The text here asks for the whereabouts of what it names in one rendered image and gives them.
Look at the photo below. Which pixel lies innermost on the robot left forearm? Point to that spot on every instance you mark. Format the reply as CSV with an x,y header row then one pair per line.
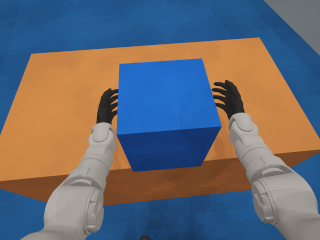
x,y
96,163

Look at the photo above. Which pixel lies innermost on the left robot hand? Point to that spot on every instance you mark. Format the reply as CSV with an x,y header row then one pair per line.
x,y
105,113

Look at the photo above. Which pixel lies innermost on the robot right forearm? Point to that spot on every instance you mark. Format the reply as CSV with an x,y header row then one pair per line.
x,y
254,155

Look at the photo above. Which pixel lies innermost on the robot right upper arm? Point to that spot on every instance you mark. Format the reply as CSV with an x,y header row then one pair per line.
x,y
286,201

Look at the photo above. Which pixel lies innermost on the robot left upper arm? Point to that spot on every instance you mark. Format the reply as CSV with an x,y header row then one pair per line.
x,y
73,213

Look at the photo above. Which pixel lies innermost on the pedestal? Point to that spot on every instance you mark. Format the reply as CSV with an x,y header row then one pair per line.
x,y
46,132

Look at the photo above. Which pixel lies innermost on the right robot hand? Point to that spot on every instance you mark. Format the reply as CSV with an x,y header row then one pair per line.
x,y
233,103

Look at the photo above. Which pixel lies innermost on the carton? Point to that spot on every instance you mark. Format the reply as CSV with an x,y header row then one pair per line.
x,y
166,114

